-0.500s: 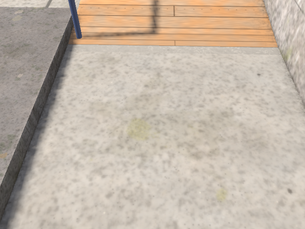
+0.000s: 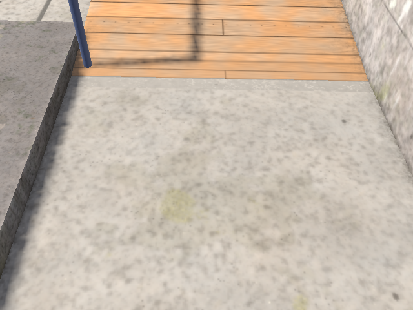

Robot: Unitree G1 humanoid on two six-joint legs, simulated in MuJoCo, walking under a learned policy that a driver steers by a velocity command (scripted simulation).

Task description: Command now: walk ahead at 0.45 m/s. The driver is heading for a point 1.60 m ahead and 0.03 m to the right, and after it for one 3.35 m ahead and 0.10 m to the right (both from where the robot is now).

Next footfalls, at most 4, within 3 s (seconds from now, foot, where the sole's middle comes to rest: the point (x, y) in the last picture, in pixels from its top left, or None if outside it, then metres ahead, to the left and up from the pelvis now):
0.18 right None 0.31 -0.12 -0.78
0.74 left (160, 285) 0.60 0.13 -0.78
1.34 right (223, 202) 0.92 -0.11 -0.78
1.90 left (164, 144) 1.24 0.13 -0.78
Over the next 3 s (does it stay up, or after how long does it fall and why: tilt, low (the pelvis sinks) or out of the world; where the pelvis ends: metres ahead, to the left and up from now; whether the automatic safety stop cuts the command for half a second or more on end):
stays up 1.28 -0.02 0.00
